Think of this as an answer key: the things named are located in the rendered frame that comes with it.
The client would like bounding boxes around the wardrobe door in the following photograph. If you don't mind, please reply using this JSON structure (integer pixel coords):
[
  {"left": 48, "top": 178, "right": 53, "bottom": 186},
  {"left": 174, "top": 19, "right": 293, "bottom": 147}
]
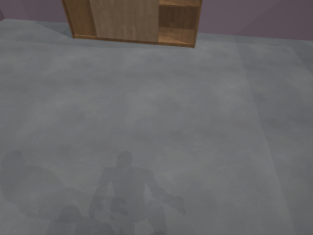
[
  {"left": 89, "top": 0, "right": 159, "bottom": 42},
  {"left": 65, "top": 0, "right": 97, "bottom": 36}
]

